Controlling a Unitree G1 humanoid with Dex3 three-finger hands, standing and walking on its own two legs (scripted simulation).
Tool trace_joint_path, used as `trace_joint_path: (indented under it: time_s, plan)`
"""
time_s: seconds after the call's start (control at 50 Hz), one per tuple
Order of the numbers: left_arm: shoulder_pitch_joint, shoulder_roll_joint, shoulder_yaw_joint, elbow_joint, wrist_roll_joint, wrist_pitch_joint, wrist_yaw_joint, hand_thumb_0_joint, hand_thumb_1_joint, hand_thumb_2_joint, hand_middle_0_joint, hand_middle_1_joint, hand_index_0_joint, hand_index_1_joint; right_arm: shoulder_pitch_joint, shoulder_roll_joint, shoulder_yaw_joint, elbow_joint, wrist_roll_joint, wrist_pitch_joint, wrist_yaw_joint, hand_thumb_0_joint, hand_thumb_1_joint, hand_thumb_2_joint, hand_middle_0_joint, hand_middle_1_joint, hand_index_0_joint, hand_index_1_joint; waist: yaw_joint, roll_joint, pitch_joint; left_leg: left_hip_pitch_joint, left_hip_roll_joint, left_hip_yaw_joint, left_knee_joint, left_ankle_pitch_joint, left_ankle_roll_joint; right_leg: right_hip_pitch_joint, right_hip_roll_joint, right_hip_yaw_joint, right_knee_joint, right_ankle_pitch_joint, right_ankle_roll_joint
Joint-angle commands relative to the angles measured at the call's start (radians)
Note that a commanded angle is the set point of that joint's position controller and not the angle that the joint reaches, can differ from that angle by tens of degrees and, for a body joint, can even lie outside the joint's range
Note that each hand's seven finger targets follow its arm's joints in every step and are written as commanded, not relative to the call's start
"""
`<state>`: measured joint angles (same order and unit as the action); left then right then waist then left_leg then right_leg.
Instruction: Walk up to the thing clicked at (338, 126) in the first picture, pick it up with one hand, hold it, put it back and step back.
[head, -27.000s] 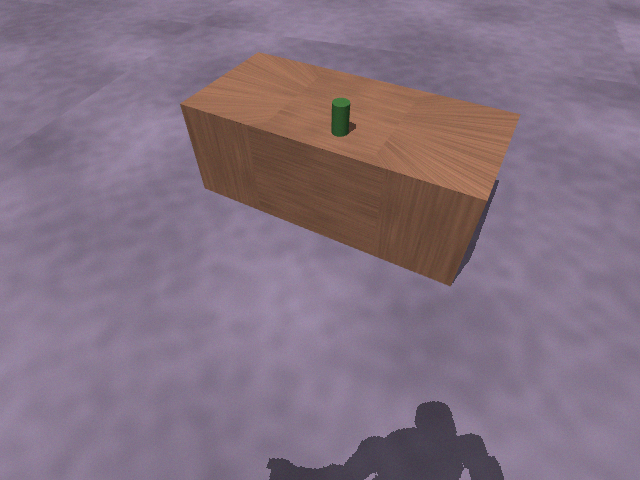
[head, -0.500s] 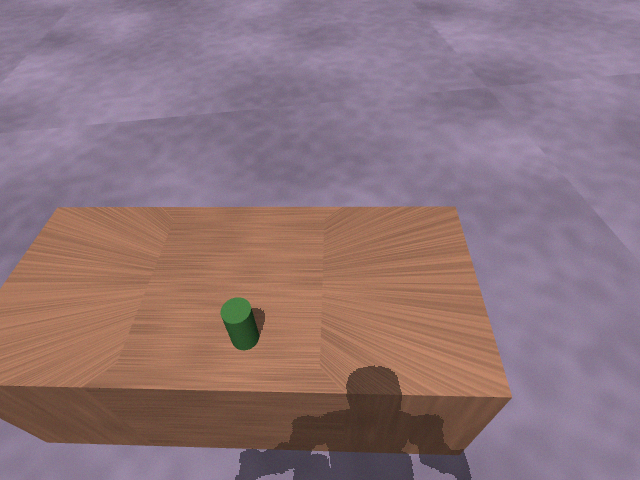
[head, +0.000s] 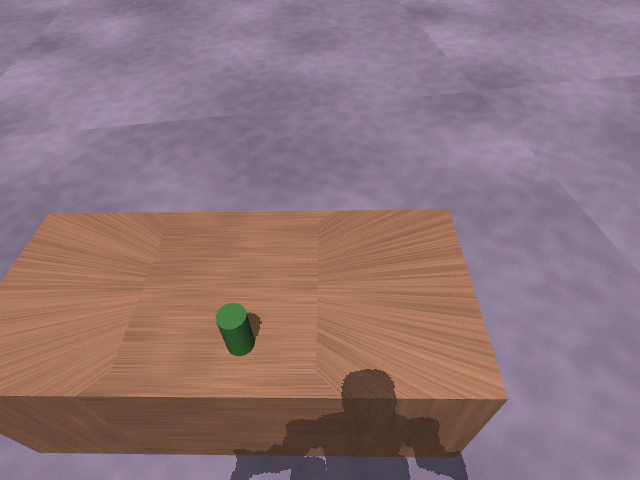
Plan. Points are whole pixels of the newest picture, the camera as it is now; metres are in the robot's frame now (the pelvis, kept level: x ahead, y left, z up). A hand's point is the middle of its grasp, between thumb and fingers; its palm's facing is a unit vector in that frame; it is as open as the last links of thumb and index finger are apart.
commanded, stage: stand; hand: left
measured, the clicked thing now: (236, 330) +0.48 +0.20 -0.27
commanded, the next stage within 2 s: step back in 0.48 s
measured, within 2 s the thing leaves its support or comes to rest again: neither
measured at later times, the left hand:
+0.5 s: hand out of the picture +0.07 +0.25 -0.15, palm faces +0.00 -0.94 -0.35, open 7.3 cm
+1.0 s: hand out of the picture +0.05 +0.33 -0.17, palm faces -0.08 -0.93 -0.35, open 7.3 cm
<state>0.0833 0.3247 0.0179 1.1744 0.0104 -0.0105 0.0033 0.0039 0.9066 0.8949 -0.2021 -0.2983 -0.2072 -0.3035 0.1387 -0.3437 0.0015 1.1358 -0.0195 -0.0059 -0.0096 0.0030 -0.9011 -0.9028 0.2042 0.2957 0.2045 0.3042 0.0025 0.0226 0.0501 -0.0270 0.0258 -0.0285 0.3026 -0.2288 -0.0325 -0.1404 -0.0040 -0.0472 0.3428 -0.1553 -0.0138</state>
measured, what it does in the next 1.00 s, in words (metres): walks backwards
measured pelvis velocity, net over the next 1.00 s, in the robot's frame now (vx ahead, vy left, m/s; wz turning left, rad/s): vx -0.10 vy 0.08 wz -0.05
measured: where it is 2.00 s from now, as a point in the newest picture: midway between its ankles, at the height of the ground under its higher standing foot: outside the picture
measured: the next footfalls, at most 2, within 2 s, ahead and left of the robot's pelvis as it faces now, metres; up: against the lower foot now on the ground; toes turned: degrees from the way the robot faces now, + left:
right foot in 1.22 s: -0.13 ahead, -0.04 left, +0.00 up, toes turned -2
left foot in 1.58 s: -0.23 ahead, +0.19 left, +0.00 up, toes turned -6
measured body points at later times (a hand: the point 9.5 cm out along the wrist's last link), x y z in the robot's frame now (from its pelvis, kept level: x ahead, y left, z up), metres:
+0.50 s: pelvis +0.00 +0.00 +0.00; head +0.00 -0.01 +0.45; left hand +0.07 +0.30 -0.13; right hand +0.06 -0.30 -0.14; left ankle -0.04 +0.14 -0.75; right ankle +0.02 -0.11 -0.75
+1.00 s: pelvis -0.10 +0.08 -0.01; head -0.02 +0.10 +0.43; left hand +0.05 +0.37 -0.15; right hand -0.07 -0.24 -0.12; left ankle -0.09 +0.16 -0.75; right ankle -0.12 -0.07 -0.66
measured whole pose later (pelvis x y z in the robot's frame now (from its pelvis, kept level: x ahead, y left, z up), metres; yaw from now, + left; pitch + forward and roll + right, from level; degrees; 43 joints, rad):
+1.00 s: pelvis -0.10 +0.08 -0.01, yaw -3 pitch -1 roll -1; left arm 0.06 0.39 0.07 0.90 0.01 0.07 0.03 0.00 0.91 0.89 -0.20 -0.30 -0.21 -0.30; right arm 0.18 -0.34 -0.05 0.97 -0.04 0.03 -0.02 0.00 -0.90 -0.90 0.21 0.30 0.21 0.30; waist -0.03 -0.05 0.17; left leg -0.24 -0.03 0.01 0.52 -0.27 0.05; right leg -0.48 0.13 0.18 1.14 -0.43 0.00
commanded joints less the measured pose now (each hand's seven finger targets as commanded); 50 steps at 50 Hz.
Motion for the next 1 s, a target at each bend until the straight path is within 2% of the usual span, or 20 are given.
trace_joint_path:
  time_s: [0.0,0.42,0.44,0.46,0.52,0.56,0.58,0.64,0.68,0.74,0.76,0.78,0.8,0.82,0.84,0.86,0.88,0.9,0.96,0.98]
  plan:
    - [-0.043,0.219,0.033,-0.063,-0.001,-0.021,0.011,0.0,0.9,0.9,-0.2,-0.3,-0.2,-0.3,-0.019,-0.2,-0.039,-0.059,0.002,-0.018,-0.011,0.0,-0.9,-0.9,0.2,0.3,0.2,0.3,0.002,-0.027,-0.052,-0.095,0.098,-0.053,-0.057,0.134,0.04,0.081,-0.121,0.113,-0.044,0.134,-0.005]
    - [-0.023,0.224,0.024,-0.074,-0.004,-0.024,0.008,0.0,0.9,0.9,-0.2,-0.3,-0.2,-0.3,-0.014,-0.202,-0.042,-0.062,0.004,-0.019,-0.006,0.0,-0.9,-0.9,0.2,0.3,0.2,0.3,0.0,-0.023,-0.055,-0.081,0.103,-0.052,-0.058,0.128,0.043,0.067,-0.124,0.124,-0.042,0.133,-0.012]
    - [-0.023,0.223,0.024,-0.076,-0.003,-0.025,0.008,0.0,0.9,0.9,-0.2,-0.3,-0.2,-0.3,-0.018,-0.207,-0.044,-0.064,0.004,-0.018,-0.006,0.0,-0.9,-0.9,0.2,0.3,0.2,0.3,-0.001,-0.021,-0.064,-0.071,0.104,-0.05,-0.056,0.137,0.043,0.067,-0.123,0.123,-0.042,0.146,-0.012]
    - [-0.018,0.304,0.079,-0.119,-0.019,-0.014,0.01,0.0,0.9,0.9,-0.2,-0.3,-0.2,-0.3,-0.067,-0.249,-0.066,-0.089,0.01,0.0,-0.003,0.0,-0.9,-0.9,0.2,0.3,0.2,0.3,0.01,-0.036,0.039,-0.147,0.076,-0.049,0.078,0.256,0.063,-0.006,-0.124,0.158,0.021,0.374,-0.015]
    - [0.014,0.332,0.097,-0.159,-0.017,-0.007,0.021,0.0,0.9,0.9,-0.2,-0.3,-0.2,-0.3,-0.015,-0.21,-0.066,-0.123,0.025,0.02,-0.003,0.0,-0.9,-0.9,0.2,0.3,0.2,0.3,0.002,-0.133,-0.058,-0.178,-0.024,0.035,0.314,0.098,0.046,0.032,-0.238,0.256,-0.006,0.489,-0.132]
    - [-0.023,0.334,0.104,-0.211,0.001,-0.004,0.026,0.0,0.9,0.9,-0.2,-0.3,-0.2,-0.3,0.011,-0.208,-0.08,-0.141,0.02,0.041,-0.001,0.0,-0.9,-0.9,0.2,0.3,0.2,0.3,-0.001,-0.194,-0.09,-0.241,-0.074,0.004,0.572,-0.311,0.059,-0.004,-0.348,0.354,-0.034,0.432,-0.236]
    - [-0.041,0.331,0.107,-0.235,0.01,-0.002,0.026,0.0,0.9,0.9,-0.2,-0.3,-0.2,-0.3,0.029,-0.215,-0.085,-0.149,0.018,0.049,0.002,0.0,-0.9,-0.9,0.2,0.3,0.2,0.3,-0.007,-0.178,-0.103,-0.227,-0.057,-0.031,0.646,-0.338,0.066,-0.057,-0.357,0.342,-0.014,0.398,-0.252]
    - [-0.117,0.308,0.098,-0.294,0.025,0.012,0.029,0.0,0.9,0.9,-0.2,-0.3,-0.2,-0.3,0.086,-0.216,-0.095,-0.168,0.025,0.054,0.013,0.0,-0.9,-0.9,0.2,0.3,0.2,0.3,-0.044,-0.217,-0.137,-0.207,-0.029,-0.057,0.631,-0.3,0.075,-0.122,-0.297,0.251,0.056,0.368,-0.218]
    - [-0.111,0.299,0.093,-0.317,0.028,0.023,0.03,0.0,0.9,0.9,-0.2,-0.3,-0.2,-0.3,0.097,-0.22,-0.098,-0.18,0.018,0.052,0.012,0.0,-0.9,-0.9,0.2,0.3,0.2,0.3,-0.031,-0.19,-0.149,-0.217,-0.035,-0.028,0.52,-0.243,0.061,-0.092,-0.264,0.231,0.117,0.357,-0.196]
    - [-0.121,0.274,0.078,-0.348,0.003,0.052,0.024,0.0,0.9,0.9,-0.2,-0.3,-0.2,-0.3,0.119,-0.219,-0.109,-0.177,-0.012,0.035,0.006,0.0,-0.9,-0.9,0.2,0.3,0.2,0.3,-0.063,-0.076,-0.097,-0.168,-0.023,-0.008,0.108,0.051,0.047,-0.142,-0.157,0.173,0.271,0.15,-0.101]
    - [-0.096,0.236,0.074,-0.358,-0.009,0.06,0.022,0.0,0.9,0.9,-0.2,-0.3,-0.2,-0.3,0.101,-0.274,-0.124,-0.187,-0.032,0.029,0.001,0.0,-0.9,-0.9,0.2,0.3,0.2,0.3,-0.043,0.103,-0.079,-0.157,0.109,-0.214,0.011,0.23,0.066,-0.217,-0.032,0.141,0.405,-0.027,-0.054]
    - [-0.063,0.205,0.07,-0.355,-0.012,0.065,0.026,0.0,0.9,0.9,-0.2,-0.3,-0.2,-0.3,0.05,-0.348,-0.137,-0.204,-0.04,0.023,-0.001,0.0,-0.9,-0.9,0.2,0.3,0.2,0.3,-0.008,0.216,-0.05,-0.101,0.238,-0.388,-0.005,0.418,0.113,-0.383,0.127,0.141,0.559,-0.403,-0.015]
    - [-0.038,0.235,0.08,-0.339,0.0,0.072,0.035,0.0,0.9,0.9,-0.2,-0.3,-0.2,-0.3,0.028,-0.36,-0.137,-0.222,-0.034,0.02,-0.003,0.0,-0.9,-0.9,0.2,0.3,0.2,0.3,-0.006,0.117,-0.05,-0.166,0.28,-0.345,0.046,0.511,0.173,-0.35,0.121,0.227,0.683,-0.459,-0.009]
    - [-0.048,0.238,0.083,-0.338,0.008,0.071,0.043,0.0,0.9,0.9,-0.2,-0.3,-0.2,-0.3,0.026,-0.394,-0.144,-0.249,-0.025,0.018,-0.005,0.0,-0.9,-0.9,0.2,0.3,0.2,0.3,-0.048,0.206,-0.063,-0.24,0.345,-0.457,0.0,0.457,0.217,-0.328,0.137,0.251,0.768,-0.493,0.002]
    - [-0.086,0.261,0.093,-0.332,0.011,0.071,0.046,0.0,0.9,0.9,-0.2,-0.3,-0.2,-0.3,-0.002,-0.36,-0.141,-0.252,-0.024,0.015,-0.01,0.0,-0.9,-0.9,0.2,0.3,0.2,0.3,-0.046,0.158,-0.023,-0.261,0.3,-0.388,-0.002,0.422,0.193,-0.326,0.126,0.288,0.813,-0.439,-0.001]
    - [-0.061,0.264,0.092,-0.316,0.003,0.072,0.044,0.0,0.9,0.9,-0.2,-0.3,-0.2,-0.3,-0.06,-0.334,-0.131,-0.262,-0.028,0.011,-0.015,0.0,-0.9,-0.9,0.2,0.3,0.2,0.3,-0.011,0.158,-0.018,-0.223,0.253,-0.307,0.028,0.435,0.185,-0.363,0.128,0.303,0.872,-0.374,0.002]
    - [0.009,0.258,0.091,-0.31,-0.007,0.073,0.039,0.0,0.9,0.9,-0.2,-0.3,-0.2,-0.3,-0.097,-0.294,-0.121,-0.272,-0.034,0.008,-0.021,0.0,-0.9,-0.9,0.2,0.3,0.2,0.3,0.038,0.112,-0.019,-0.144,0.173,-0.193,0.08,0.506,0.136,-0.417,0.131,0.309,0.873,-0.3,-0.001]
    - [0.04,0.252,0.092,-0.318,-0.007,0.072,0.036,0.0,0.9,0.9,-0.2,-0.3,-0.2,-0.3,-0.082,-0.272,-0.115,-0.28,-0.025,0.003,-0.026,0.0,-0.9,-0.9,0.2,0.3,0.2,0.3,0.05,0.113,-0.032,-0.066,0.166,-0.174,0.112,0.551,0.133,-0.44,0.125,0.287,0.867,-0.269,-0.001]
    - [0.022,0.239,0.1,-0.338,0.005,0.059,0.031,0.0,0.9,0.9,-0.2,-0.3,-0.2,-0.3,0.013,-0.243,-0.118,-0.27,-0.007,0.001,-0.035,0.0,-0.9,-0.9,0.2,0.3,0.2,0.3,-0.003,0.087,-0.091,0.085,0.16,-0.169,0.165,0.628,0.121,-0.42,0.106,0.243,0.773,-0.262,0.033]
    - [0.013,0.235,0.099,-0.355,0.007,0.055,0.031,0.0,0.9,0.9,-0.2,-0.3,-0.2,-0.3,0.03,-0.25,-0.121,-0.273,-0.002,0.003,-0.037,0.0,-0.9,-0.9,0.2,0.3,0.2,0.3,-0.02,0.092,-0.097,0.123,0.183,-0.184,0.174,0.625,0.151,-0.422,0.095,0.236,0.716,-0.288,0.044]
